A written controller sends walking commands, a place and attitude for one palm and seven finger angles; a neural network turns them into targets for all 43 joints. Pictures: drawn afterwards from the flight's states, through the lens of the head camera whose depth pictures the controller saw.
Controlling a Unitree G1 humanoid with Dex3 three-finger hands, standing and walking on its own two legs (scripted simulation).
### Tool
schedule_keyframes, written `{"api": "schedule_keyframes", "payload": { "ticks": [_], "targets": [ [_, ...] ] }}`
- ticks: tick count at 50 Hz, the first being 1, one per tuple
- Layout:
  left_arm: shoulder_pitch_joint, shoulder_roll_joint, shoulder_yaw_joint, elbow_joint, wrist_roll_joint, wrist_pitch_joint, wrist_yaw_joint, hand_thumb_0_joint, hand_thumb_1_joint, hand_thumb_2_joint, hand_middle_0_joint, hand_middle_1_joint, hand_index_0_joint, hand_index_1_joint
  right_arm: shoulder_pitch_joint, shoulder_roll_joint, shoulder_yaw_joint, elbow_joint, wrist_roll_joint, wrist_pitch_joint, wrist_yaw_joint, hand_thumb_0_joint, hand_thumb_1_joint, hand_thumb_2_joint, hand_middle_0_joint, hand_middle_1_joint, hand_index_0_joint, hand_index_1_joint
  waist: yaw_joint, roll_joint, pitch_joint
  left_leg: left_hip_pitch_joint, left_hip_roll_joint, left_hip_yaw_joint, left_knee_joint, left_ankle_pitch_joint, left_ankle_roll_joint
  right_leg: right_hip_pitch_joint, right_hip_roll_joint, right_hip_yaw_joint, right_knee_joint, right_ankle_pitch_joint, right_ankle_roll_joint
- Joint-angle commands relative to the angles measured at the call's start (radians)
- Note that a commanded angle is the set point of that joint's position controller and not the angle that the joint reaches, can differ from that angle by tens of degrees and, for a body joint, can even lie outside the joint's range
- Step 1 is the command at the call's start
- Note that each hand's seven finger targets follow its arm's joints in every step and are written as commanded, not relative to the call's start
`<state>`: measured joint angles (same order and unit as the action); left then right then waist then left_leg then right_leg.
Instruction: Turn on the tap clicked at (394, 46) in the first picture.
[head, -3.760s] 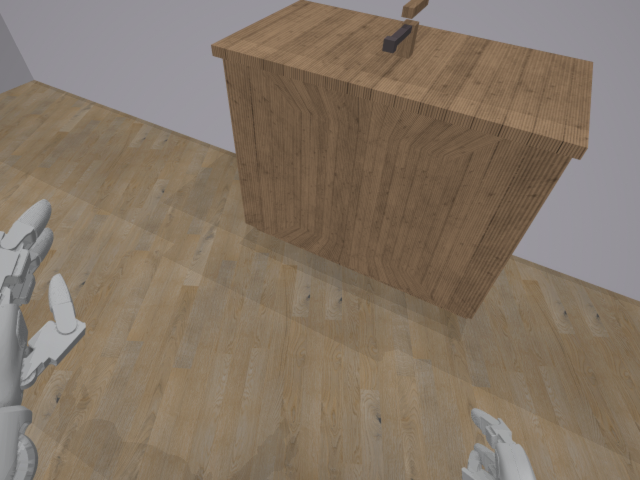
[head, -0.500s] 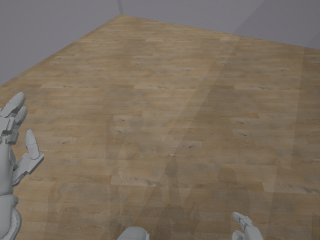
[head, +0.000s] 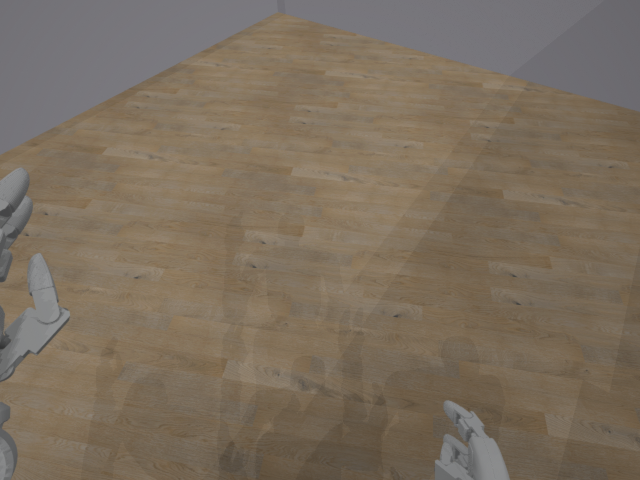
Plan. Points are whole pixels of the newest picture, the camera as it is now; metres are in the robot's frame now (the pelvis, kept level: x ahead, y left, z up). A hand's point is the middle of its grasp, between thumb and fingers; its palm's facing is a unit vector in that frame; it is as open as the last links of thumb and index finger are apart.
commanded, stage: walk to a spot facing it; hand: left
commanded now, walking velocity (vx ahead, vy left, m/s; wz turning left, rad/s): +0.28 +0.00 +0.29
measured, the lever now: out of the picture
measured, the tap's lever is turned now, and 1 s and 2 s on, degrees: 0 0 0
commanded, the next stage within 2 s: turn to face it in 0.22 s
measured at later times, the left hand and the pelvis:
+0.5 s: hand (68, 230) +0.31 +0.28 +0.19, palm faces +0.53 -0.74 -0.41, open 7.5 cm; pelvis +0.11 +0.00 -0.01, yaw +7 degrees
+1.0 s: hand (209, 177) +0.39 +0.16 +0.18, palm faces +0.23 -0.84 -0.49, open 7.5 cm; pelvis +0.14 -0.04 +0.00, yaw -8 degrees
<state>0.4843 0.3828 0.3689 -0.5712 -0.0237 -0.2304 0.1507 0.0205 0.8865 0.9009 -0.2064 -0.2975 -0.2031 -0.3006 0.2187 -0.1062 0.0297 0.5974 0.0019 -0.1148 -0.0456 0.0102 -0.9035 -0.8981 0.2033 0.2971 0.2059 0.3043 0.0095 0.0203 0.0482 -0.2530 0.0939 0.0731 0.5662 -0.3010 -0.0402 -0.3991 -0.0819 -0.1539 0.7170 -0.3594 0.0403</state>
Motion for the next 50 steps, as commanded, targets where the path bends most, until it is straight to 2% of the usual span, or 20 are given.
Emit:
{"api": "schedule_keyframes", "payload": {
  "ticks": [1,2,3,5,7,9,15,18,19,20,21,23,27,34,35,36,37,39,42,50],
  "targets": [
    [-0.094,0.17,0.128,-0.069,0.008,-0.02,0.022,0.0,0.9,0.9,-0.2,-0.3,-0.2,-0.3,-0.069,-0.162,-0.072,-0.11,0.009,-0.011,-0.025,0.0,-0.9,-0.9,0.2,0.3,0.2,0.3,0.01,-0.166,-0.175,-0.291,0.015,0.034,0.301,-0.134,0.089,0.429,-0.142,0.228,-0.349,-0.058,-0.083],
    [-0.071,0.198,0.146,-0.02,0.003,-0.002,0.024,0.0,0.9,0.9,-0.2,-0.3,-0.2,-0.3,-0.101,-0.156,-0.063,-0.133,0.007,-0.008,-0.025,0.0,-0.9,-0.9,0.2,0.3,0.2,0.3,0.027,-0.389,-0.149,-0.496,-0.094,0.019,0.588,-0.287,0.053,0.472,-0.361,0.618,-0.456,-0.018,-0.199],
    [-0.148,0.193,0.133,-0.055,-0.015,-0.013,0.018,0.0,0.9,0.9,-0.2,-0.3,-0.2,-0.3,-0.121,-0.198,-0.082,-0.122,0.006,-0.018,-0.018,0.0,-0.9,-0.9,0.2,0.3,0.2,0.3,0.016,-0.33,-0.117,-0.494,-0.048,-0.097,0.699,-0.216,0.042,0.386,-0.397,0.655,-0.507,-0.089,-0.205],
    [-0.109,0.183,0.136,-0.05,-0.014,-0.037,0.008,0.0,0.9,0.9,-0.2,-0.3,-0.2,-0.3,-0.122,-0.18,-0.065,-0.089,0.004,-0.002,-0.014,0.0,-0.9,-0.9,0.2,0.3,0.2,0.3,0.005,-0.179,-0.047,-0.505,0.008,-0.102,0.766,-0.111,0.016,0.317,-0.365,0.453,-0.473,0.022,-0.21],
    [-0.097,0.156,0.109,-0.061,-0.004,-0.043,0.006,0.0,0.9,0.9,-0.2,-0.3,-0.2,-0.3,-0.146,-0.172,-0.054,-0.088,0.005,0.02,-0.018,0.0,-0.9,-0.9,0.2,0.3,0.2,0.3,0.004,-0.16,-0.059,-0.445,0.015,-0.066,0.668,-0.083,0.01,0.289,-0.307,0.244,-0.441,0.186,-0.172],
    [-0.101,0.154,0.102,-0.107,-0.001,-0.046,0.015,0.0,0.9,0.9,-0.2,-0.3,-0.2,-0.3,-0.135,-0.185,-0.063,-0.099,-0.002,0.021,-0.02,0.0,-0.9,-0.9,0.2,0.3,0.2,0.3,-0.003,-0.172,-0.084,-0.369,0.022,-0.024,0.514,-0.045,0.013,0.276,-0.296,0.138,-0.422,0.277,-0.16],
    [-0.046,0.172,0.138,-0.239,-0.005,-0.037,0.061,0.0,0.9,0.9,-0.2,-0.3,-0.2,-0.3,-0.107,-0.169,-0.079,-0.165,-0.012,0.014,-0.021,0.0,-0.9,-0.9,0.2,0.3,0.2,0.3,0.035,-0.182,-0.12,-0.21,-0.028,0.116,0.143,-0.044,0.029,0.328,-0.304,0.058,-0.332,0.435,-0.163],
    [-0.061,0.164,0.131,-0.258,-0.008,-0.039,0.071,0.0,0.9,0.9,-0.2,-0.3,-0.2,-0.3,-0.066,-0.173,-0.089,-0.165,-0.002,0.019,-0.034,0.0,-0.9,-0.9,0.2,0.3,0.2,0.3,-0.013,-0.082,-0.199,0.037,-0.085,0.163,-0.076,0.123,0.028,0.292,-0.205,0.002,-0.109,0.532,-0.108],
    [-0.084,0.169,0.13,-0.278,-0.008,-0.053,0.072,0.0,0.9,0.9,-0.2,-0.3,-0.2,-0.3,-0.056,-0.194,-0.099,-0.17,0.003,0.021,-0.042,0.0,-0.9,-0.9,0.2,0.3,0.2,0.3,-0.034,0.043,-0.241,0.196,-0.032,0.085,-0.123,0.224,0.052,0.204,-0.154,-0.016,0.06,0.484,-0.066],
    [-0.099,0.166,0.131,-0.3,-0.009,-0.071,0.07,0.0,0.9,0.9,-0.2,-0.3,-0.2,-0.3,-0.068,-0.223,-0.107,-0.176,0.005,0.02,-0.041,0.0,-0.9,-0.9,0.2,0.3,0.2,0.3,-0.021,0.281,-0.276,0.347,0.184,-0.206,-0.133,0.52,0.154,-0.011,-0.03,-0.025,0.257,0.054,-0.018],
    [-0.115,0.182,0.129,-0.253,-0.006,-0.084,0.067,0.0,0.9,0.9,-0.2,-0.3,-0.2,-0.3,-0.061,-0.226,-0.102,-0.174,0.009,0.016,-0.031,0.0,-0.9,-0.9,0.2,0.3,0.2,0.3,-0.009,0.31,-0.26,0.357,0.338,-0.405,-0.183,0.711,0.253,-0.141,0.034,0.06,0.419,-0.31,-0.026],
    [-0.101,0.192,0.143,-0.181,-0.009,-0.08,0.041,0.0,0.9,0.9,-0.2,-0.3,-0.2,-0.3,-0.088,-0.219,-0.099,-0.148,0.008,0.007,-0.024,0.0,-0.9,-0.9,0.2,0.3,0.2,0.3,-0.02,0.22,-0.213,0.278,0.37,-0.373,-0.193,0.571,0.278,-0.21,-0.005,0.151,0.495,-0.232,-0.021],
    [-0.08,0.147,0.101,-0.291,-0.005,-0.063,0.019,0.0,0.9,0.9,-0.2,-0.3,-0.2,-0.3,-0.091,-0.212,-0.088,-0.156,0.01,-0.024,0.005,0.0,-0.9,-0.9,0.2,0.3,0.2,0.3,-0.003,0.288,-0.17,0.157,0.247,0.0,-0.186,0.559,0.157,-0.075,0.004,0.056,0.18,-0.027,-0.004],
    [-0.122,0.143,0.109,-0.121,-0.006,-0.017,0.001,0.0,0.9,0.9,-0.2,-0.3,-0.2,-0.3,-0.076,-0.198,-0.076,-0.173,0.01,-0.036,0.014,0.0,-0.9,-0.9,0.2,0.3,0.2,0.3,0.012,0.114,-0.159,0.029,0.231,0.118,0.076,0.31,0.048,0.201,0.054,0.006,-0.198,0.218,-0.004],
    [-0.149,0.174,0.12,-0.106,0.002,-0.015,0.002,0.0,0.9,0.9,-0.2,-0.3,-0.2,-0.3,-0.071,-0.181,-0.075,-0.174,0.014,-0.028,0.013,0.0,-0.9,-0.9,0.2,0.3,0.2,0.3,0.009,-0.072,-0.167,-0.036,0.143,0.157,0.277,0.169,0.014,0.24,-0.041,0.165,-0.255,0.496,-0.055],
    [-0.15,0.212,0.151,-0.087,-0.001,-0.013,0.007,0.0,0.9,0.9,-0.2,-0.3,-0.2,-0.3,-0.107,-0.151,-0.059,-0.192,0.009,-0.027,0.009,0.0,-0.9,-0.9,0.2,0.3,0.2,0.3,0.015,-0.283,-0.157,-0.259,0.011,0.125,0.466,-0.281,-0.025,0.33,-0.206,0.46,-0.278,0.895,-0.152],
    [-0.117,0.181,0.143,-0.058,-0.026,0.009,0.007,0.0,0.9,0.9,-0.2,-0.3,-0.2,-0.3,-0.111,-0.173,-0.076,-0.186,0.015,-0.017,0.01,0.0,-0.9,-0.9,0.2,0.3,0.2,0.3,0.017,-0.379,-0.197,-0.297,-0.025,-0.006,0.614,-0.348,-0.041,0.301,-0.267,0.612,-0.339,0.881,-0.164],
    [-0.081,0.202,0.17,-0.14,-0.029,-0.006,0.018,0.0,0.9,0.9,-0.2,-0.3,-0.2,-0.3,-0.133,-0.149,-0.048,-0.16,0.004,0.01,0.018,0.0,-0.9,-0.9,0.2,0.3,0.2,0.3,0.007,-0.201,-0.232,-0.359,0.004,-0.093,0.721,-0.222,-0.052,0.399,-0.24,0.517,-0.277,0.795,-0.208],
    [-0.019,0.181,0.162,-0.184,-0.033,-0.025,0.024,0.0,0.9,0.9,-0.2,-0.3,-0.2,-0.3,-0.162,-0.154,-0.046,-0.148,0.004,0.045,0.014,0.0,-0.9,-0.9,0.2,0.3,0.2,0.3,0.004,-0.099,-0.262,-0.348,-0.011,-0.076,0.666,-0.149,-0.057,0.403,-0.183,0.394,-0.27,0.765,-0.187],
    [0.056,0.189,0.185,-0.19,-0.04,-0.027,0.033,0.0,0.9,0.9,-0.2,-0.3,-0.2,-0.3,-0.134,-0.203,-0.076,-0.188,0.007,0.076,0.018,0.0,-0.9,-0.9,0.2,0.3,0.2,0.3,0.029,-0.12,-0.249,-0.189,-0.043,-0.038,0.25,-0.133,-0.037,0.272,-0.156,0.496,-0.352,0.439,-0.218]
  ]
}}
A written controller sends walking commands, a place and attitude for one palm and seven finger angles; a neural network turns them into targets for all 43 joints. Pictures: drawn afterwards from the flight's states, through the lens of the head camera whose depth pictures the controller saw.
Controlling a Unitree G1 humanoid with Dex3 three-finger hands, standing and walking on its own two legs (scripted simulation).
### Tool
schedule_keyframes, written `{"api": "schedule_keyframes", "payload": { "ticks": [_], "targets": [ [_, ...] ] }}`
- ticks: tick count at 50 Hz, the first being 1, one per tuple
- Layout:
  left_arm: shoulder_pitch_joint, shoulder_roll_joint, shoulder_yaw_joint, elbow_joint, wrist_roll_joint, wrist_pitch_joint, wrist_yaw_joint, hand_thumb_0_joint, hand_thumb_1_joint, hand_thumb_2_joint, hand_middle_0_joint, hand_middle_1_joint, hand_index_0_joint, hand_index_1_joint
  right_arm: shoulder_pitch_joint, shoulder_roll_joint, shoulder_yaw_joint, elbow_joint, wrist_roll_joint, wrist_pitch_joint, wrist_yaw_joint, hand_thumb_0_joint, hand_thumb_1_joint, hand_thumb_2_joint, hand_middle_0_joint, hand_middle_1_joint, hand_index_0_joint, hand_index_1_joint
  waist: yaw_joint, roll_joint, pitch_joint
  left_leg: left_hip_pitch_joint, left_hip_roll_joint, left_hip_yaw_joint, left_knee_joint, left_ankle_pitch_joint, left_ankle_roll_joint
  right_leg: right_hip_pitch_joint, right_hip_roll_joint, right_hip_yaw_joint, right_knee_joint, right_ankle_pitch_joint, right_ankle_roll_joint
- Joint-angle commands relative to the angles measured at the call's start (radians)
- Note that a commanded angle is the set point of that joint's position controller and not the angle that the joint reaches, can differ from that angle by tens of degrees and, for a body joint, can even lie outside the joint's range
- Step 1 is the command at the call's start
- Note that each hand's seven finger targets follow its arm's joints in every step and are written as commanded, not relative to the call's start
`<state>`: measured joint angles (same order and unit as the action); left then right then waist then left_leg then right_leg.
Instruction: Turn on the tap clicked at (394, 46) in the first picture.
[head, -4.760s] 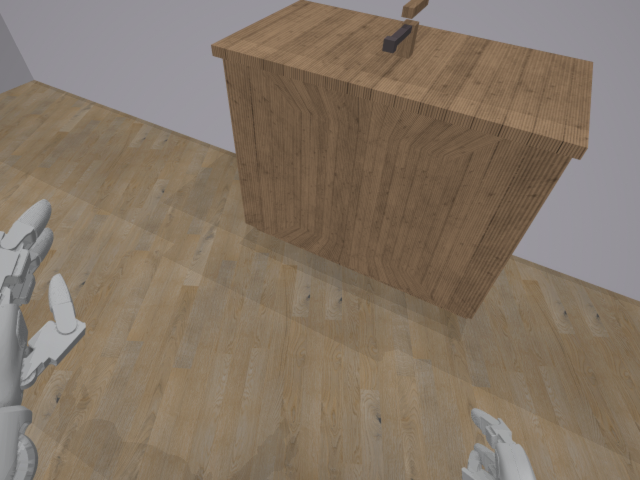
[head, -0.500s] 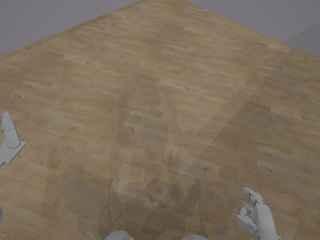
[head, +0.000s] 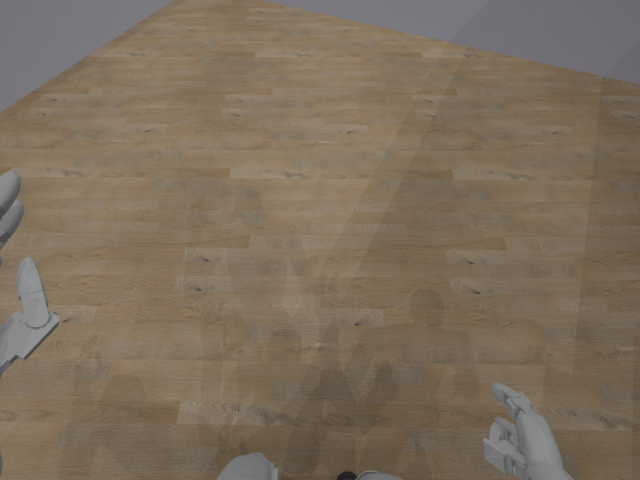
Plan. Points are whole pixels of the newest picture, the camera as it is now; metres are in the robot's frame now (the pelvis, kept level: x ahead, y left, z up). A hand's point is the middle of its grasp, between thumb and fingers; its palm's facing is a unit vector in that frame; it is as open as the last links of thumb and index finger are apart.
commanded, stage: turn to face it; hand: left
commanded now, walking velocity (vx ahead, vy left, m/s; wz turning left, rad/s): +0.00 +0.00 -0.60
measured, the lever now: out of the picture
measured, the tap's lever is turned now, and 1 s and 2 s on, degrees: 0 0 0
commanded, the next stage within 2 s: none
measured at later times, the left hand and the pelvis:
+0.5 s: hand (187, 305) +0.24 +0.13 +0.17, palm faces +0.09 -0.86 -0.50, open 7.5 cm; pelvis -0.06 -0.02 -0.02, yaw -19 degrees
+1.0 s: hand (275, 361) +0.20 +0.05 +0.17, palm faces -0.14 -0.90 -0.42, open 7.5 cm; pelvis -0.12 -0.02 +0.00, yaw -37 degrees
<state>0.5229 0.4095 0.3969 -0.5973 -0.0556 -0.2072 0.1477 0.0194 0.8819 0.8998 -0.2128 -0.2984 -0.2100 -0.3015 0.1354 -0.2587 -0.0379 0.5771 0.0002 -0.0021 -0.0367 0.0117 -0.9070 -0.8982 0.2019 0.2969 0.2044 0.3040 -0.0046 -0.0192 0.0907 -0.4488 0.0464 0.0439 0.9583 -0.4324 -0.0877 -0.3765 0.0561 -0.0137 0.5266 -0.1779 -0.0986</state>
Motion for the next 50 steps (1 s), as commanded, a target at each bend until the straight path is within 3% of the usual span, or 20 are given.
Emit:
{"api": "schedule_keyframes", "payload": {
  "ticks": [1,6,8,10,12,14,21,22,23,24,25,27,35,38,39,40,41,43,45,50],
  "targets": [
    [0.005,0.161,0.153,-0.154,-0.006,-0.046,0.035,0.0,0.9,0.9,-0.2,-0.3,-0.2,-0.3,-0.043,-0.054,-0.01,-0.171,0.013,-0.032,0.011,0.0,-0.9,-0.9,0.2,0.3,0.2,0.3,0.043,-0.101,-0.285,0.029,0.004,-0.011,-0.179,-0.006,0.015,0.232,-0.294,0.369,-0.17,0.214,-0.08],
    [-0.068,0.139,0.101,-0.165,0.008,-0.037,0.023,0.0,0.9,0.9,-0.2,-0.3,-0.2,-0.3,-0.002,-0.071,-0.012,-0.184,0.018,-0.012,0.008,0.0,-0.9,-0.9,0.2,0.3,0.2,0.3,0.021,-0.02,-0.254,0.301,0.034,-0.004,-0.518,0.104,0.054,0.032,-0.213,0.366,-0.136,-0.021,0.009],
    [-0.131,0.146,0.097,-0.213,0.02,-0.051,0.013,0.0,0.9,0.9,-0.2,-0.3,-0.2,-0.3,-0.022,-0.107,-0.021,-0.212,0.013,-0.017,-0.001,0.0,-0.9,-0.9,0.2,0.3,0.2,0.3,0.029,0.235,-0.176,0.364,0.278,-0.225,-0.649,0.225,0.158,-0.163,-0.038,0.214,0.126,-0.201,0.09],
    [-0.11,0.151,0.104,-0.142,0.034,-0.052,0.007,0.0,0.9,0.9,-0.2,-0.3,-0.2,-0.3,-0.027,-0.061,-0.013,-0.207,0.004,-0.029,-0.007,0.0,-0.9,-0.9,0.2,0.3,0.2,0.3,0.035,0.335,-0.133,0.196,0.437,-0.281,-0.697,0.32,0.261,-0.171,-0.037,0.053,0.586,-0.325,0.136],
    [-0.205,0.134,0.061,-0.198,0.041,-0.054,-0.007,0.0,0.9,0.9,-0.2,-0.3,-0.2,-0.3,-0.018,-0.06,-0.015,-0.189,0.013,-0.044,0.005,0.0,-0.9,-0.9,0.2,0.3,0.2,0.3,0.035,0.246,-0.093,0.218,0.389,-0.081,-0.628,0.444,0.225,-0.192,-0.09,0.029,0.576,-0.272,0.151],
    [-0.184,0.074,0.01,-0.145,0.04,-0.044,-0.006,0.0,0.9,0.9,-0.2,-0.3,-0.2,-0.3,0.015,-0.075,-0.018,-0.181,0.017,-0.061,0.019,0.0,-0.9,-0.9,0.2,0.3,0.2,0.3,0.022,0.287,-0.075,0.204,0.332,0.029,-0.599,0.516,0.17,-0.112,-0.085,-0.046,0.429,-0.262,0.158],
    [-0.203,0.13,0.066,-0.14,0.035,-0.033,-0.004,0.0,0.9,0.9,-0.2,-0.3,-0.2,-0.3,0.047,-0.079,-0.018,-0.179,0.015,-0.099,0.039,0.0,-0.9,-0.9,0.2,0.3,0.2,0.3,0.018,0.243,-0.164,0.235,0.294,0.122,-0.344,0.559,0.081,0.203,-0.044,-0.145,-0.029,-0.046,0.141],
    [-0.17,0.147,0.077,-0.124,0.042,-0.031,-0.001,0.0,0.9,0.9,-0.2,-0.3,-0.2,-0.3,0.051,-0.065,-0.016,-0.18,0.021,-0.095,0.041,0.0,-0.9,-0.9,0.2,0.3,0.2,0.3,0.018,0.131,-0.202,0.169,0.242,0.151,-0.192,0.457,0.054,0.289,-0.129,-0.047,-0.079,0.14,0.096],
    [-0.145,0.207,0.132,-0.142,0.037,-0.043,0.01,0.0,0.9,0.9,-0.2,-0.3,-0.2,-0.3,0.026,-0.025,0.001,-0.2,0.022,-0.091,0.039,0.0,-0.9,-0.9,0.2,0.3,0.2,0.3,0.03,-0.116,-0.232,-0.032,0.128,0.16,0.022,0.077,0.012,0.433,-0.296,0.216,-0.075,0.606,0.001],
    [-0.101,0.215,0.172,-0.12,0.01,-0.034,0.016,0.0,0.9,0.9,-0.2,-0.3,-0.2,-0.3,0.007,-0.035,-0.005,-0.207,0.028,-0.084,0.035,0.0,-0.9,-0.9,0.2,0.3,0.2,0.3,0.043,-0.27,-0.281,-0.138,0.06,0.045,0.175,-0.191,-0.007,0.414,-0.39,0.402,-0.09,0.748,-0.065],
    [-0.048,0.226,0.19,-0.161,-0.006,-0.031,0.017,0.0,0.9,0.9,-0.2,-0.3,-0.2,-0.3,-0.018,-0.025,-0.008,-0.202,0.028,-0.069,0.031,0.0,-0.9,-0.9,0.2,0.3,0.2,0.3,0.044,-0.229,-0.285,-0.15,0.082,-0.053,0.253,-0.16,-0.005,0.394,-0.404,0.407,-0.089,0.668,-0.076],
    [0.045,0.209,0.222,-0.18,-0.012,-0.041,0.021,0.0,0.9,0.9,-0.2,-0.3,-0.2,-0.3,-0.045,-0.001,0.018,-0.177,0.017,-0.027,0.034,0.0,-0.9,-0.9,0.2,0.3,0.2,0.3,0.033,-0.084,-0.308,-0.171,0.085,-0.073,0.243,-0.096,-0.008,0.408,-0.357,0.328,-0.049,0.545,-0.088],
    [0.019,0.153,0.161,-0.162,-0.004,-0.026,0.027,0.0,0.9,0.9,-0.2,-0.3,-0.2,-0.3,-0.04,-0.048,-0.003,-0.177,0.013,0.004,0.012,0.0,-0.9,-0.9,0.2,0.3,0.2,0.3,0.035,-0.116,-0.238,0.118,0.016,0.008,-0.216,-0.009,0.017,0.091,-0.274,0.346,-0.186,-0.006,-0.065],
    [-0.055,0.138,0.114,-0.177,0.005,-0.027,0.021,0.0,0.9,0.9,-0.2,-0.3,-0.2,-0.3,-0.002,-0.063,-0.006,-0.178,0.016,-0.001,0.005,0.0,-0.9,-0.9,0.2,0.3,0.2,0.3,0.011,-0.053,-0.221,0.327,0.033,0.012,-0.506,0.083,0.049,-0.038,-0.215,0.329,-0.132,-0.14,0.009],
    [-0.091,0.138,0.107,-0.192,0.008,-0.037,0.016,0.0,0.9,0.9,-0.2,-0.3,-0.2,-0.3,-0.001,-0.083,-0.015,-0.187,0.01,-0.007,-0.003,0.0,-0.9,-0.9,0.2,0.3,0.2,0.3,0.009,0.048,-0.184,0.368,0.138,-0.09,-0.62,0.036,0.101,-0.133,-0.138,0.289,-0.01,-0.195,0.052],
    [-0.114,0.138,0.109,-0.195,0.019,-0.048,0.01,0.0,0.9,0.9,-0.2,-0.3,-0.2,-0.3,-0.018,-0.105,-0.022,-0.205,0.007,-0.011,-0.008,0.0,-0.9,-0.9,0.2,0.3,0.2,0.3,0.02,0.276,-0.141,0.364,0.323,-0.249,-0.69,0.106,0.182,-0.231,-0.024,0.155,0.228,-0.311,0.105],
    [-0.12,0.155,0.122,-0.169,0.037,-0.053,0.013,0.0,0.9,0.9,-0.2,-0.3,-0.2,-0.3,-0.032,-0.076,-0.015,-0.201,0.008,-0.019,-0.011,0.0,-0.9,-0.9,0.2,0.3,0.2,0.3,0.031,0.359,-0.146,0.222,0.445,-0.307,-0.752,0.059,0.247,-0.183,-0.028,0.041,0.546,-0.344,0.13],
    [-0.147,0.111,0.068,-0.149,0.046,-0.058,0.0,0.0,0.9,0.9,-0.2,-0.3,-0.2,-0.3,-0.024,-0.061,-0.022,-0.194,0.011,-0.032,0.001,0.0,-0.9,-0.9,0.2,0.3,0.2,0.3,0.017,0.271,-0.055,0.107,0.411,-0.194,-0.703,0.144,0.255,-0.183,-0.089,0.057,0.703,-0.297,0.146],
    [-0.165,0.084,0.023,-0.163,0.038,-0.056,0.002,0.0,0.9,0.9,-0.2,-0.3,-0.2,-0.3,-0.008,-0.073,-0.023,-0.185,0.025,-0.051,0.015,0.0,-0.9,-0.9,0.2,0.3,0.2,0.3,0.023,0.279,-0.065,0.172,0.351,-0.024,-0.626,0.319,0.197,-0.16,-0.099,-0.021,0.537,-0.294,0.159],
    [-0.18,0.113,0.046,-0.161,0.035,-0.046,0.004,0.0,0.9,0.9,-0.2,-0.3,-0.2,-0.3,0.048,-0.086,-0.024,-0.185,0.017,-0.096,0.033,0.0,-0.9,-0.9,0.2,0.3,0.2,0.3,0.014,0.302,-0.132,0.25,0.313,0.089,-0.458,0.524,0.112,0.077,-0.045,-0.142,0.1,-0.199,0.158]
  ]
}}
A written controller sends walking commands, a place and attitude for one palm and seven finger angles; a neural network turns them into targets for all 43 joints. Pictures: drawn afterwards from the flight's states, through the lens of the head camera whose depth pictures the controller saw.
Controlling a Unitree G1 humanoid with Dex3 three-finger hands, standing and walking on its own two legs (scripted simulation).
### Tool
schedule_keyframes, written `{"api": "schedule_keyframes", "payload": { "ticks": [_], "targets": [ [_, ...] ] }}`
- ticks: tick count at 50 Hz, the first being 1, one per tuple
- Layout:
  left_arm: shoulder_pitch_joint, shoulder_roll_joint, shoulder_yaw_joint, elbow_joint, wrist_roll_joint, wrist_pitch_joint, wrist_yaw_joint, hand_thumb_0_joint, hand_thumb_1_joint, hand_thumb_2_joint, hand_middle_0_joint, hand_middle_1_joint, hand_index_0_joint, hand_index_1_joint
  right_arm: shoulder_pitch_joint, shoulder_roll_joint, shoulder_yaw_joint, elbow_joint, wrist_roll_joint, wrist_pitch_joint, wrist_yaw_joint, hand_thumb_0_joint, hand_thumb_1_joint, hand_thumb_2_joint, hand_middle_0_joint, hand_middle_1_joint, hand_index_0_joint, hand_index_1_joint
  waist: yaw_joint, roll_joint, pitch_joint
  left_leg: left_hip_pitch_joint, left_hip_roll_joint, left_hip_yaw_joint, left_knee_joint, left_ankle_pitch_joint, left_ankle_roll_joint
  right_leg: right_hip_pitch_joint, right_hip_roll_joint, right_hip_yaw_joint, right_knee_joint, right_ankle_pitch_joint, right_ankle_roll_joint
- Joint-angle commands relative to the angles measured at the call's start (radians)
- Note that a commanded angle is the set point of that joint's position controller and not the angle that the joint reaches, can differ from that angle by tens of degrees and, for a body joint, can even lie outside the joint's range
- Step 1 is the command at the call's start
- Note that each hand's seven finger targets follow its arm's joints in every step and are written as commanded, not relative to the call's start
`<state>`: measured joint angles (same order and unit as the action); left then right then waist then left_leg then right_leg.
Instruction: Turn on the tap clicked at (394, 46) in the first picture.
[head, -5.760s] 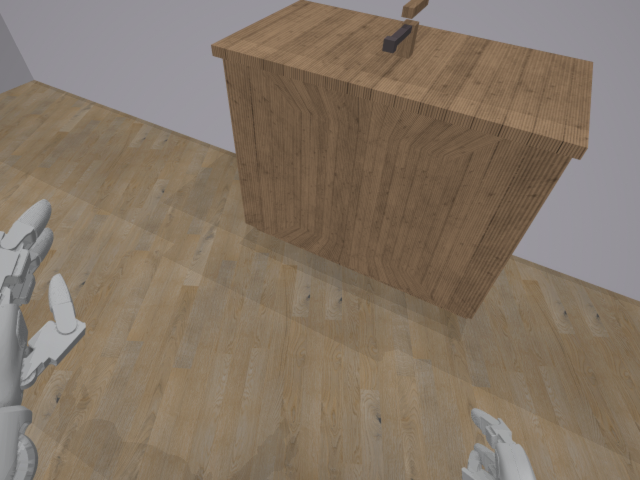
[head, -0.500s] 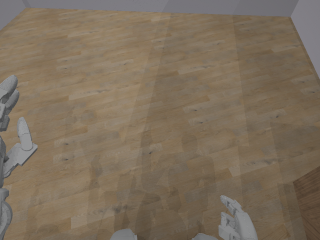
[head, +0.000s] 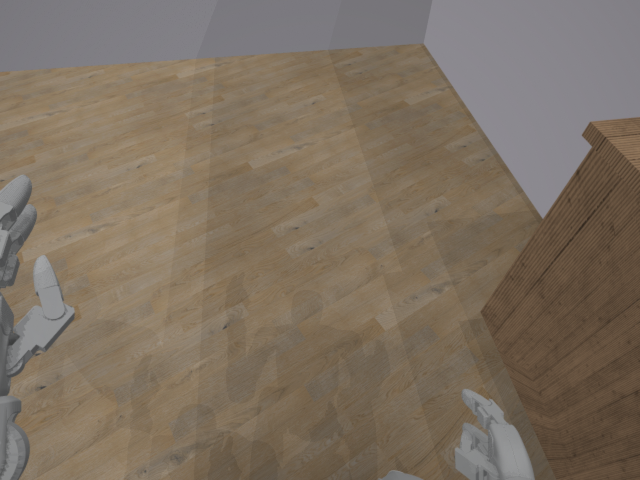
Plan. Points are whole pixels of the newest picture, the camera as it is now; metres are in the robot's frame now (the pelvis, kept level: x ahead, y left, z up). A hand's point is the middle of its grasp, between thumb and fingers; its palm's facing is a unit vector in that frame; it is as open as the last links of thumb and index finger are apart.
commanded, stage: turn to face it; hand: left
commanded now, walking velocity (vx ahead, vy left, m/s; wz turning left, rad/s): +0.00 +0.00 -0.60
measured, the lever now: out of the picture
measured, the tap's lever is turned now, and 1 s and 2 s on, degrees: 0 0 0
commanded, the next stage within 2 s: none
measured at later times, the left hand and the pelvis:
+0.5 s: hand (193, 324) +0.21 +0.14 +0.18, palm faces +0.17 -0.89 -0.43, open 7.5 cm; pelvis -0.06 -0.04 +0.00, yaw -16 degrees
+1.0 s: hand (363, 374) +0.18 -0.01 +0.18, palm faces -0.17 -0.83 -0.54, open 7.5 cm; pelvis -0.13 -0.07 +0.00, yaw -34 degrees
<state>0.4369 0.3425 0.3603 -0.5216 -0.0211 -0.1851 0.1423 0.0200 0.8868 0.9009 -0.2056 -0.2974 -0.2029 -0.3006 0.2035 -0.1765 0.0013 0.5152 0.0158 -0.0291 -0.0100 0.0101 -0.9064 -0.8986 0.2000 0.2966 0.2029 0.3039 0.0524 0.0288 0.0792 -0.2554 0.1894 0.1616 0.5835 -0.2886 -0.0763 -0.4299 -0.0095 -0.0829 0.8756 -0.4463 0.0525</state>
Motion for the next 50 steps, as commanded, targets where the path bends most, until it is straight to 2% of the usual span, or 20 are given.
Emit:
{"api": "schedule_keyframes", "payload": {
  "ticks": [1,2,3,4,5,8,12,18,21,23,24,25,27,30,35,36,38,39,42,50],
  "targets": [
    [-0.095,0.184,0.092,-0.23,0.001,-0.064,0.009,0.0,0.9,0.9,-0.2,-0.3,-0.2,-0.3,-0.013,-0.167,-0.063,-0.122,0.003,-0.072,0.01,0.0,-0.9,-0.9,0.2,0.3,0.2,0.3,-0.04,0.219,-0.142,0.043,0.15,-0.01,-0.009,0.356,0.08,0.207,0.029,-0.078,-0.336,0.159,0.001],
    [-0.075,0.194,0.099,-0.197,0.007,-0.056,0.008,0.0,0.9,0.9,-0.2,-0.3,-0.2,-0.3,-0.01,-0.161,-0.062,-0.124,0.005,-0.068,0.012,0.0,-0.9,-0.9,0.2,0.3,0.2,0.3,-0.04,0.14,-0.156,-0.022,0.119,0.004,0.099,0.278,0.057,0.288,-0.018,-0.024,-0.412,0.269,-0.029],
    [-0.085,0.238,0.137,-0.202,0.006,-0.065,0.015,0.0,0.9,0.9,-0.2,-0.3,-0.2,-0.3,-0.023,-0.128,-0.051,-0.134,0.01,-0.065,0.012,0.0,-0.9,-0.9,0.2,0.3,0.2,0.3,-0.036,-0.083,-0.174,-0.144,0.026,0.044,0.295,0.049,0.015,0.382,-0.154,0.175,-0.449,0.589,-0.099],
    [-0.055,0.292,0.209,-0.171,-0.006,-0.066,0.027,0.0,0.9,0.9,-0.2,-0.3,-0.2,-0.3,-0.07,-0.112,-0.034,-0.15,0.002,-0.06,0.006,0.0,-0.9,-0.9,0.2,0.3,0.2,0.3,-0.012,-0.274,-0.196,-0.34,-0.086,-0.023,0.485,-0.343,-0.015,0.411,-0.304,0.441,-0.468,0.858,-0.196],
    [-0.009,0.28,0.206,-0.181,-0.035,-0.052,0.024,0.0,0.9,0.9,-0.2,-0.3,-0.2,-0.3,-0.097,-0.121,-0.053,-0.143,0.011,-0.046,0.0,0.0,-0.9,-0.9,0.2,0.3,0.2,0.3,-0.009,-0.315,-0.228,-0.338,-0.075,-0.153,0.607,-0.312,-0.012,0.365,-0.335,0.52,-0.495,0.797,-0.208],
    [0.112,0.246,0.221,-0.248,-0.048,-0.066,0.021,0.0,0.9,0.9,-0.2,-0.3,-0.2,-0.3,-0.123,-0.084,-0.018,-0.119,0.001,0.015,0.006,0.0,-0.9,-0.9,0.2,0.3,0.2,0.3,-0.031,-0.11,-0.265,-0.375,-0.065,-0.187,0.643,-0.182,-0.024,0.425,-0.271,0.384,-0.428,0.738,-0.23],
    [0.115,0.226,0.209,-0.22,-0.05,-0.064,0.025,0.0,0.9,0.9,-0.2,-0.3,-0.2,-0.3,-0.134,-0.101,-0.033,-0.103,-0.004,0.039,-0.009,0.0,-0.9,-0.9,0.2,0.3,0.2,0.3,-0.04,-0.14,-0.25,-0.259,-0.088,-0.147,0.446,-0.134,-0.021,0.312,-0.227,0.344,-0.498,0.539,-0.214],
    [0.067,0.21,0.151,-0.209,-0.035,-0.045,0.031,0.0,0.9,0.9,-0.2,-0.3,-0.2,-0.3,-0.121,-0.137,-0.044,-0.123,0.001,0.045,-0.015,0.0,-0.9,-0.9,0.2,0.3,0.2,0.3,-0.011,-0.171,-0.22,-0.098,-0.135,-0.127,0.16,-0.178,0.011,0.182,-0.212,0.472,-0.576,0.228,-0.222],
    [0.014,0.203,0.127,-0.226,-0.025,-0.045,0.027,0.0,0.9,0.9,-0.2,-0.3,-0.2,-0.3,-0.084,-0.147,-0.044,-0.119,-0.003,0.051,-0.013,0.0,-0.9,-0.9,0.2,0.3,0.2,0.3,-0.031,-0.126,-0.22,0.065,-0.142,-0.104,-0.072,-0.126,0.038,0.095,-0.168,0.467,-0.568,0.133,-0.165],
    [-0.036,0.216,0.124,-0.261,-0.021,-0.062,0.018,0.0,0.9,0.9,-0.2,-0.3,-0.2,-0.3,-0.08,-0.166,-0.055,-0.129,-0.009,0.041,-0.023,0.0,-0.9,-0.9,0.2,0.3,0.2,0.3,-0.039,0.024,-0.177,0.202,-0.003,-0.212,-0.262,-0.119,0.107,-0.065,-0.057,0.399,-0.407,0.087,-0.092],
    [-0.054,0.214,0.128,-0.287,-0.012,-0.072,0.01,0.0,0.9,0.9,-0.2,-0.3,-0.2,-0.3,-0.095,-0.187,-0.063,-0.147,-0.011,0.035,-0.025,0.0,-0.9,-0.9,0.2,0.3,0.2,0.3,-0.029,0.22,-0.153,0.225,0.17,-0.355,-0.309,-0.014,0.177,-0.166,0.049,0.255,-0.188,0.003,-0.043],
    [-0.058,0.24,0.155,-0.274,0.004,-0.073,0.014,0.0,0.9,0.9,-0.2,-0.3,-0.2,-0.3,-0.105,-0.151,-0.054,-0.145,-0.008,0.025,-0.029,0.0,-0.9,-0.9,0.2,0.3,0.2,0.3,-0.02,0.308,-0.143,0.08,0.287,-0.395,-0.367,-0.038,0.24,-0.137,0.046,0.133,0.138,-0.047,-0.019],
    [-0.077,0.218,0.132,-0.277,0.008,-0.074,0.003,0.0,0.9,0.9,-0.2,-0.3,-0.2,-0.3,-0.092,-0.134,-0.062,-0.145,-0.002,0.01,-0.018,0.0,-0.9,-0.9,0.2,0.3,0.2,0.3,-0.028,0.237,-0.077,-0.061,0.265,-0.28,-0.323,0.008,0.247,-0.113,-0.016,0.13,0.332,-0.008,-0.007],
    [-0.06,0.149,0.06,-0.236,0.0,-0.067,0.006,0.0,0.9,0.9,-0.2,-0.3,-0.2,-0.3,-0.057,-0.157,-0.06,-0.127,0.013,-0.02,0.001,0.0,-0.9,-0.9,0.2,0.3,0.2,0.3,-0.036,0.24,-0.046,0.002,0.192,-0.076,-0.222,0.285,0.157,-0.058,-0.024,0.023,0.049,-0.012,0.006],
    [-0.109,0.185,0.086,-0.195,0.001,-0.052,0.005,0.0,0.9,0.9,-0.2,-0.3,-0.2,-0.3,-0.023,-0.173,-0.063,-0.124,0.004,-0.055,0.006,0.0,-0.9,-0.9,0.2,0.3,0.2,0.3,-0.043,0.194,-0.113,0.027,0.153,-0.001,-0.006,0.38,0.08,0.217,0.034,-0.078,-0.326,0.173,-0.002],
    [-0.115,0.21,0.11,-0.194,0.002,-0.054,0.007,0.0,0.9,0.9,-0.2,-0.3,-0.2,-0.3,-0.023,-0.164,-0.062,-0.124,0.01,-0.055,0.009,0.0,-0.9,-0.9,0.2,0.3,0.2,0.3,-0.037,0.102,-0.148,-0.013,0.121,0.016,0.138,0.32,0.061,0.308,-0.012,-0.026,-0.411,0.302,-0.03],
    [-0.038,0.278,0.198,-0.14,-0.009,-0.058,0.025,0.0,0.9,0.9,-0.2,-0.3,-0.2,-0.3,-0.079,-0.119,-0.036,-0.148,0.005,-0.046,0.003,0.0,-0.9,-0.9,0.2,0.3,0.2,0.3,-0.015,-0.282,-0.196,-0.343,-0.089,-0.035,0.531,-0.345,-0.012,0.442,-0.3,0.451,-0.45,0.968,-0.2],
    [0.006,0.274,0.198,-0.155,-0.034,-0.046,0.019,0.0,0.9,0.9,-0.2,-0.3,-0.2,-0.3,-0.092,-0.126,-0.054,-0.143,0.013,-0.028,-0.002,0.0,-0.9,-0.9,0.2,0.3,0.2,0.3,-0.011,-0.318,-0.241,-0.32,-0.076,-0.162,0.626,-0.326,-0.01,0.382,-0.322,0.52,-0.483,0.819,-0.198],
    [0.085,0.277,0.238,-0.283,-0.045,-0.069,0.023,0.0,0.9,0.9,-0.2,-0.3,-0.2,-0.3,-0.132,-0.093,-0.018,-0.117,-0.001,0.028,0.008,0.0,-0.9,-0.9,0.2,0.3,0.2,0.3,-0.025,-0.088,-0.288,-0.345,-0.065,-0.187,0.634,-0.193,-0.021,0.411,-0.268,0.389,-0.435,0.652,-0.229],
    [0.121,0.229,0.203,-0.206,-0.04,-0.05,0.031,0.0,0.9,0.9,-0.2,-0.3,-0.2,-0.3,-0.122,-0.127,-0.045,-0.113,-0.001,0.053,-0.011,0.0,-0.9,-0.9,0.2,0.3,0.2,0.3,-0.016,-0.175,-0.217,-0.106,-0.132,-0.114,0.195,-0.174,0.004,0.174,-0.209,0.442,-0.56,0.256,-0.224]
  ]
}}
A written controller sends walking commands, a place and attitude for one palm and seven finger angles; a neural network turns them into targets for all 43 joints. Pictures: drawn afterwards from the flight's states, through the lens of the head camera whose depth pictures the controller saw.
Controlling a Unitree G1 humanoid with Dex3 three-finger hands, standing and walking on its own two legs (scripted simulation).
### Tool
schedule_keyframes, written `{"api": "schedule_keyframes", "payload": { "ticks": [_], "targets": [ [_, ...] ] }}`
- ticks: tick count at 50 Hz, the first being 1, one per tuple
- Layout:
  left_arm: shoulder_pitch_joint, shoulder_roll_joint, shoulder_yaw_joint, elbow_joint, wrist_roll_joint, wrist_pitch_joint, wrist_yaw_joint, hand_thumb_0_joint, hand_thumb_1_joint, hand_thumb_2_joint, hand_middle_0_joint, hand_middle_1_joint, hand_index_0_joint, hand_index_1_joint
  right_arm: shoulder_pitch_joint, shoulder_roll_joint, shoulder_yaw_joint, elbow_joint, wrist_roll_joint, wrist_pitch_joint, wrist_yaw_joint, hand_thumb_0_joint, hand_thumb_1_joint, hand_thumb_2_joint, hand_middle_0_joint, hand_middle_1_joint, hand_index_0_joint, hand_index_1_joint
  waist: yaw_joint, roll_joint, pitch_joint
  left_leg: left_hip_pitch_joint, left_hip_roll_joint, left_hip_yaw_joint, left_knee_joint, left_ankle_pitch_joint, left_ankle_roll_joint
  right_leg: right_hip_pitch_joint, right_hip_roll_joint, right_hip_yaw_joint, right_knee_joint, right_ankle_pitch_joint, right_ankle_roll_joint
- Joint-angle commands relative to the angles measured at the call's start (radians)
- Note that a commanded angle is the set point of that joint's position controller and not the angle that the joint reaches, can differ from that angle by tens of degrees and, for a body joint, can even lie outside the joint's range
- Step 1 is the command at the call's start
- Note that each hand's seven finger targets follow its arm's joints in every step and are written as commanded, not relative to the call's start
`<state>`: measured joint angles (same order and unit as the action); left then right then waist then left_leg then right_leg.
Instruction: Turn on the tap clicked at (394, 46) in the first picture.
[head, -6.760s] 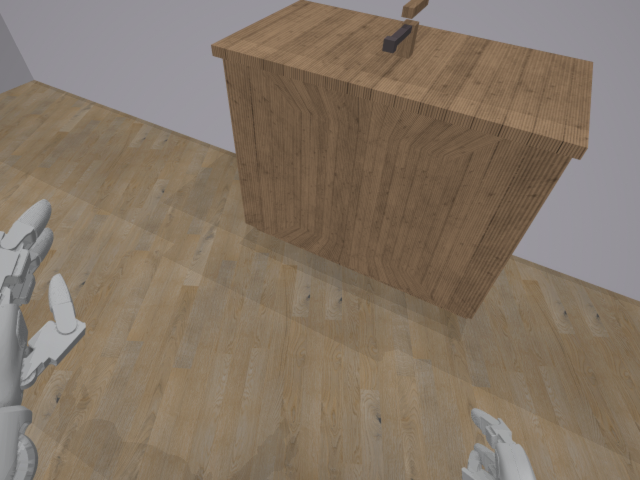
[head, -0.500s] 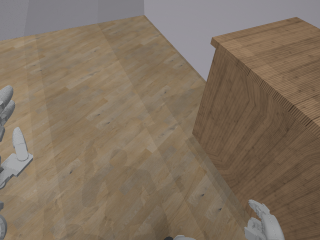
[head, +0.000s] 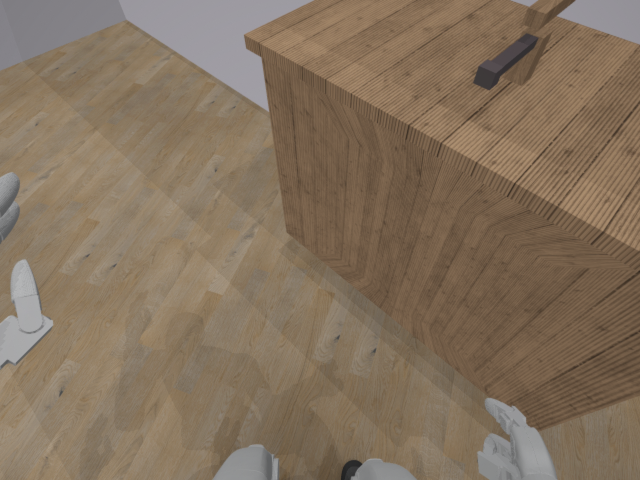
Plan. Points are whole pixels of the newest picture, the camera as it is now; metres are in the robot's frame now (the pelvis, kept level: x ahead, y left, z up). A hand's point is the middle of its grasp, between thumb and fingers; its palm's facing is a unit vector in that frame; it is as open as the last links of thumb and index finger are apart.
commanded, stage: turn to face it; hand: left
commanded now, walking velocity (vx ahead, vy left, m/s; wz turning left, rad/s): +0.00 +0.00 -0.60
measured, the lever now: (488, 74) +0.65 -0.22 +0.13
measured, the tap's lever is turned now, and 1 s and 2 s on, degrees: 0 0 0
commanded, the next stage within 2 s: take the last steps up to it in 1.68 s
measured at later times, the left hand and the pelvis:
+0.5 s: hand (196, 324) +0.22 +0.11 +0.17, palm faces +0.09 -0.86 -0.50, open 7.5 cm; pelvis -0.07 -0.04 -0.01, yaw -18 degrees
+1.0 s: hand (291, 375) +0.19 +0.03 +0.18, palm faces -0.13 -0.88 -0.46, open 7.5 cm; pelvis -0.13 -0.04 -0.01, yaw -36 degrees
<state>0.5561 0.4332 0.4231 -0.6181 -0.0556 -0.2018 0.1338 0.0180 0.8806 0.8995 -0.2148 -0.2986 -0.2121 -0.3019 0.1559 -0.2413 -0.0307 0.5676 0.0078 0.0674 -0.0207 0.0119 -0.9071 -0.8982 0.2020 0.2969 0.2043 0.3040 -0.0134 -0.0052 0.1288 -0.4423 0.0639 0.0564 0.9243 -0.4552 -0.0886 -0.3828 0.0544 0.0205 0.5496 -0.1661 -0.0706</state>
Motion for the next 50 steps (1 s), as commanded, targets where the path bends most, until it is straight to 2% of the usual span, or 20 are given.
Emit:
{"api": "schedule_keyframes", "payload": {
  "ticks": [1,4,6,7,8,12,17,19,20,21,24,32,35,36,38,39,42,47,49,50],
  "targets": [
    [-0.022,0.128,0.122,-0.115,-0.001,-0.03,0.038,0.0,0.9,0.9,-0.2,-0.3,-0.2,-0.3,-0.063,-0.069,-0.013,-0.169,0.008,-0.041,0.001,0.0,-0.9,-0.9,0.2,0.3,0.2,0.3,0.045,-0.145,-0.259,0.118,-0.009,-0.009,-0.201,0.006,0.022,0.095,-0.269,0.347,-0.244,-0.079,-0.094],
    [-0.069,0.123,0.091,-0.125,0.006,-0.033,0.031,0.0,0.9,0.9,-0.2,-0.3,-0.2,-0.3,-0.028,-0.08,-0.013,-0.17,0.01,-0.042,-0.005,0.0,-0.9,-0.9,0.2,0.3,0.2,0.3,0.025,-0.069,-0.268,0.314,0.015,-0.001,-0.487,0.094,0.056,0.012,-0.203,0.321,-0.166,-0.117,-0.017],
    [-0.138,0.116,0.078,-0.165,0.018,-0.048,0.018,0.0,0.9,0.9,-0.2,-0.3,-0.2,-0.3,-0.046,-0.122,-0.029,-0.197,0.002,-0.052,-0.016,0.0,-0.9,-0.9,0.2,0.3,0.2,0.3,0.031,0.215,-0.179,0.37,0.278,-0.232,-0.635,0.126,0.176,-0.202,-0.028,0.161,0.125,-0.279,0.073],
    [-0.169,0.158,0.106,-0.184,0.037,-0.055,0.024,0.0,0.9,0.9,-0.2,-0.3,-0.2,-0.3,-0.063,-0.09,-0.023,-0.189,0.007,-0.062,-0.024,0.0,-0.9,-0.9,0.2,0.3,0.2,0.3,0.047,0.349,-0.193,0.267,0.402,-0.277,-0.694,0.118,0.232,-0.183,-0.024,0.03,0.443,-0.338,0.099],
    [-0.175,0.125,0.075,-0.166,0.045,-0.057,0.022,0.0,0.9,0.9,-0.2,-0.3,-0.2,-0.3,-0.062,-0.074,-0.023,-0.194,0.001,-0.075,-0.021,0.0,-0.9,-0.9,0.2,0.3,0.2,0.3,0.031,0.305,-0.146,0.138,0.41,-0.272,-0.698,0.124,0.249,-0.139,-0.051,0.022,0.611,-0.321,0.105],
    [-0.22,0.078,0.002,-0.181,0.04,-0.049,0.019,0.0,0.9,0.9,-0.2,-0.3,-0.2,-0.3,-0.021,-0.096,-0.029,-0.182,0.021,-0.113,0.005,0.0,-0.9,-0.9,0.2,0.3,0.2,0.3,0.032,0.28,-0.113,0.204,0.315,0.033,-0.562,0.428,0.168,-0.099,-0.092,-0.088,0.383,-0.293,0.13],
    [-0.205,0.097,0.032,-0.092,0.034,-0.034,0.017,0.0,0.9,0.9,-0.2,-0.3,-0.2,-0.3,0.026,-0.11,-0.031,-0.182,0.011,-0.141,0.014,0.0,-0.9,-0.9,0.2,0.3,0.2,0.3,0.023,0.256,-0.149,0.182,0.284,0.091,-0.382,0.453,0.096,0.152,-0.045,-0.171,0.012,-0.15,0.118],
    [-0.212,0.153,0.08,-0.092,0.035,-0.047,0.024,0.0,0.9,0.9,-0.2,-0.3,-0.2,-0.3,0.028,-0.076,-0.021,-0.184,0.019,-0.141,0.02,0.0,-0.9,-0.9,0.2,0.3,0.2,0.3,0.024,0.001,-0.21,0.077,0.179,0.144,-0.103,0.27,0.038,0.3,-0.194,0.034,-0.118,0.214,0.033],
    [-0.175,0.194,0.134,-0.069,0.025,-0.048,0.034,0.0,0.9,0.9,-0.2,-0.3,-0.2,-0.3,-0.018,-0.047,-0.005,-0.206,0.015,-0.135,0.015,0.0,-0.9,-0.9,0.2,0.3,0.2,0.3,0.049,-0.237,-0.232,-0.133,0.051,0.113,0.094,-0.147,0.0,0.372,-0.352,0.321,-0.136,0.549,-0.066],
    [-0.119,0.186,0.139,-0.059,-0.003,-0.03,0.032,0.0,0.9,0.9,-0.2,-0.3,-0.2,-0.3,-0.045,-0.057,-0.02,-0.204,0.023,-0.121,0.008,0.0,-0.9,-0.9,0.2,0.3,0.2,0.3,0.057,-0.3,-0.263,-0.142,0.043,-0.02,0.236,-0.151,0.002,0.319,-0.386,0.416,-0.175,0.524,-0.079],
    [-0.018,0.161,0.157,-0.148,-0.015,-0.041,0.034,0.0,0.9,0.9,-0.2,-0.3,-0.2,-0.3,-0.07,-0.022,0.016,-0.179,0.012,-0.06,0.016,0.0,-0.9,-0.9,0.2,0.3,0.2,0.3,0.035,-0.101,-0.322,-0.194,0.057,-0.076,0.302,-0.021,-0.008,0.405,-0.334,0.279,-0.103,0.445,-0.105],
    [-0.042,0.142,0.118,-0.159,-0.007,-0.03,0.04,0.0,0.9,0.9,-0.2,-0.3,-0.2,-0.3,-0.077,-0.07,-0.008,-0.176,0.006,-0.036,-0.005,0.0,-0.9,-0.9,0.2,0.3,0.2,0.3,0.049,-0.12,-0.266,0.088,0.002,-0.016,-0.178,-0.008,0.022,0.134,-0.287,0.328,-0.233,-0.064,-0.106],
    [-0.07,0.124,0.09,-0.143,0.003,-0.028,0.034,0.0,0.9,0.9,-0.2,-0.3,-0.2,-0.3,-0.038,-0.078,-0.009,-0.172,0.007,-0.039,-0.008,0.0,-0.9,-0.9,0.2,0.3,0.2,0.3,0.031,-0.091,-0.268,0.287,-0.003,0.008,-0.441,0.076,0.049,0.021,-0.229,0.327,-0.199,-0.147,-0.034],
    [-0.102,0.128,0.089,-0.152,0.005,-0.036,0.03,0.0,0.9,0.9,-0.2,-0.3,-0.2,-0.3,-0.026,-0.091,-0.015,-0.174,0.003,-0.043,-0.013,0.0,-0.9,-0.9,0.2,0.3,0.2,0.3,0.022,-0.034,-0.238,0.352,0.055,-0.031,-0.54,0.055,0.082,-0.064,-0.176,0.296,-0.131,-0.2,0.006],
    [-0.146,0.134,0.096,-0.171,0.023,-0.052,0.022,0.0,0.9,0.9,-0.2,-0.3,-0.2,-0.3,-0.051,-0.109,-0.023,-0.193,0.004,-0.057,-0.025,0.0,-0.9,-0.9,0.2,0.3,0.2,0.3,0.037,0.297,-0.195,0.338,0.359,-0.279,-0.678,0.146,0.218,-0.201,-0.015,0.062,0.311,-0.327,0.094],
    [-0.168,0.143,0.1,-0.165,0.038,-0.057,0.024,0.0,0.9,0.9,-0.2,-0.3,-0.2,-0.3,-0.064,-0.081,-0.02,-0.192,0.0,-0.068,-0.027,0.0,-0.9,-0.9,0.2,0.3,0.2,0.3,0.033,0.331,-0.171,0.177,0.42,-0.301,-0.711,0.102,0.257,-0.149,-0.04,0.013,0.567,-0.334,0.106],
    [-0.202,0.102,0.041,-0.182,0.038,-0.054,0.017,0.0,0.9,0.9,-0.2,-0.3,-0.2,-0.3,-0.049,-0.085,-0.027,-0.185,0.02,-0.098,-0.003,0.0,-0.9,-0.9,0.2,0.3,0.2,0.3,0.04,0.248,-0.113,0.184,0.331,-0.028,-0.593,0.312,0.202,-0.152,-0.1,-0.039,0.505,-0.29,0.123],
    [-0.183,0.089,0.018,-0.126,0.033,-0.038,0.018,0.0,0.9,0.9,-0.2,-0.3,-0.2,-0.3,0.026,-0.115,-0.032,-0.181,0.014,-0.138,0.013,0.0,-0.9,-0.9,0.2,0.3,0.2,0.3,0.017,0.264,-0.143,0.225,0.291,0.066,-0.443,0.515,0.114,0.065,-0.039,-0.173,0.092,-0.217,0.126],
    [-0.199,0.113,0.046,-0.124,0.031,-0.042,0.016,0.0,0.9,0.9,-0.2,-0.3,-0.2,-0.3,0.02,-0.107,-0.026,-0.185,0.013,-0.142,0.017,0.0,-0.9,-0.9,0.2,0.3,0.2,0.3,0.025,0.201,-0.182,0.165,0.266,0.087,-0.298,0.445,0.082,0.216,-0.068,-0.139,-0.063,-0.059,0.099],
    [-0.205,0.146,0.073,-0.112,0.034,-0.045,0.022,0.0,0.9,0.9,-0.2,-0.3,-0.2,-0.3,0.029,-0.086,-0.023,-0.186,0.018,-0.138,0.018,0.0,-0.9,-0.9,0.2,0.3,0.2,0.3,0.022,0.018,-0.206,0.089,0.188,0.127,-0.129,0.306,0.044,0.286,-0.173,0.014,-0.106,0.166,0.039]
  ]
}}
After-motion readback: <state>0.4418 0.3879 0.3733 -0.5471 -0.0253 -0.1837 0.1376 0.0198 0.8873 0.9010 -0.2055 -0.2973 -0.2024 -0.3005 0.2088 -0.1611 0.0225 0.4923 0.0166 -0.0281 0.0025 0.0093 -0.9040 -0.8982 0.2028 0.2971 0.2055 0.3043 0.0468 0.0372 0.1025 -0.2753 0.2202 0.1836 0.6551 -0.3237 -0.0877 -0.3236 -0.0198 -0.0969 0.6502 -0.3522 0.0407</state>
